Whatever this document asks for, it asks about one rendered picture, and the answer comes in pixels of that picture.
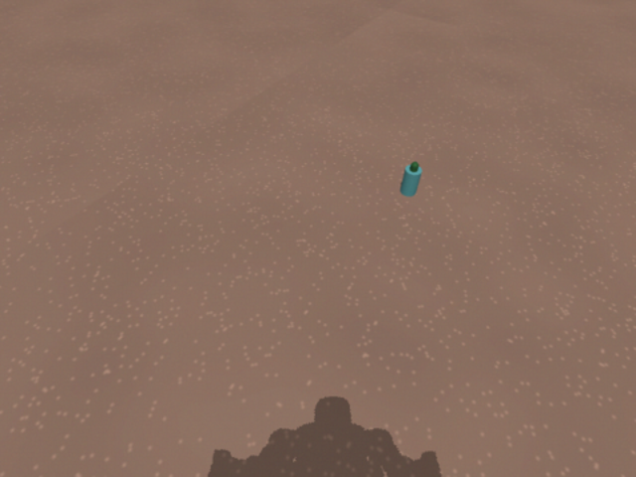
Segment bottle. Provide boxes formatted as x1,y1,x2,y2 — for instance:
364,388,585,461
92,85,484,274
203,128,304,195
400,162,422,197

